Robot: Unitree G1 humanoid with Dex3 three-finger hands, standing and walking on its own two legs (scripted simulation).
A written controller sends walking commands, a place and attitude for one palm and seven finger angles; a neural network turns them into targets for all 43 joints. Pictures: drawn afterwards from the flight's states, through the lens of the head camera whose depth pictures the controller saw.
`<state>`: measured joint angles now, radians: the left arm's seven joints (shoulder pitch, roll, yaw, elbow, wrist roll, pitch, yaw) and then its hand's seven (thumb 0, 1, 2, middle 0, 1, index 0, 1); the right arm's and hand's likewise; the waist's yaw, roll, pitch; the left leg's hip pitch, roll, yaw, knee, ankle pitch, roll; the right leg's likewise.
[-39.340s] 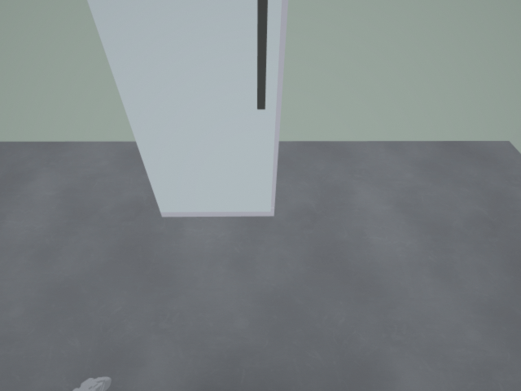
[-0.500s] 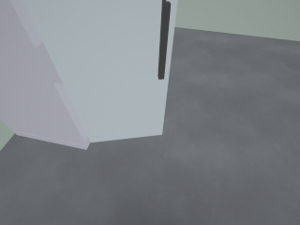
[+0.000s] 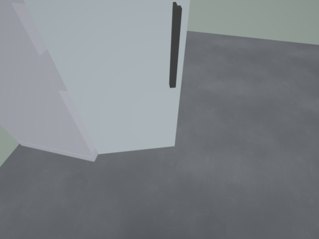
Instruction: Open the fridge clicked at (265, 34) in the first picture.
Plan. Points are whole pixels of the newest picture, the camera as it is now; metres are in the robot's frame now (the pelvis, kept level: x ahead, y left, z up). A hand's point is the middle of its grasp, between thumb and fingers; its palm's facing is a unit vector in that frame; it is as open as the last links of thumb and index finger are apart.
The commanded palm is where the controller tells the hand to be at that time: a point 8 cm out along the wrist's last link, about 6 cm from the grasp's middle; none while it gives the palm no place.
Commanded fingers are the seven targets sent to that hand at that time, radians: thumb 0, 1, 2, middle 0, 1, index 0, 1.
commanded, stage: look to check the result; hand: right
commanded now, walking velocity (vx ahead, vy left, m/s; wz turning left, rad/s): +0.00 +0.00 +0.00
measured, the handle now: (173, 50) +0.76 +0.00 +0.08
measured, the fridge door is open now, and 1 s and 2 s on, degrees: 70 70 70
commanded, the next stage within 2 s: stand and wait in 0.48 s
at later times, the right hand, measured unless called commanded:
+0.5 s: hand out of the picture +0.02 -0.16 -0.18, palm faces +0.02 +0.99 -0.16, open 7.4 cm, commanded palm none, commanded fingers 0.00 -0.90 -0.90 0.20 0.30 0.20 0.30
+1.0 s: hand out of the picture +0.01 -0.16 -0.18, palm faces +0.02 +0.99 -0.16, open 7.4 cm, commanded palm none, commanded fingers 0.00 -0.90 -0.90 0.20 0.30 0.20 0.30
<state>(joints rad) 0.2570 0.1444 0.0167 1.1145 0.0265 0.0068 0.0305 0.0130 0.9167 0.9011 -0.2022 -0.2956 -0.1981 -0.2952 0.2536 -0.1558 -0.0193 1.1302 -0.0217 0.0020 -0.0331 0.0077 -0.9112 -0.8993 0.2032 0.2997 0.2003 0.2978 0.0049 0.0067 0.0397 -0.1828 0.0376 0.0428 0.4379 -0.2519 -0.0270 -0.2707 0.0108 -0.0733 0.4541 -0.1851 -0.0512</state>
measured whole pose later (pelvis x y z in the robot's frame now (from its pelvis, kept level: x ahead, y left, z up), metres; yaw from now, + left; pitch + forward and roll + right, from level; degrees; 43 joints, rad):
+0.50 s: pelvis +0.02 +0.00 +0.00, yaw +0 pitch -1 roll +0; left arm 0.23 0.15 0.01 1.14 0.02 0.00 0.04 0.01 0.92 0.90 -0.20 -0.30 -0.20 -0.30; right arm 0.25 -0.14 -0.01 1.16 -0.02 0.00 -0.03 0.00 -0.90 -0.90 0.20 0.30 0.20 0.30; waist 0.00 0.02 0.05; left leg -0.13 0.03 0.04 0.40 -0.26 -0.02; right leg -0.22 0.01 -0.08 0.43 -0.20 -0.04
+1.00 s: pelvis +0.02 +0.01 +0.00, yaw +0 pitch -1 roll +0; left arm 0.25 0.14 0.00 1.16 0.02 0.00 0.04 0.01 0.92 0.90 -0.20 -0.30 -0.20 -0.30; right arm 0.26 -0.14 -0.01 1.16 -0.01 0.00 -0.04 0.00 -0.90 -0.90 0.20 0.30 0.20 0.30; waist 0.00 0.02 0.05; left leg -0.10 0.03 0.04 0.39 -0.26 -0.02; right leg -0.19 0.01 -0.07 0.42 -0.20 -0.04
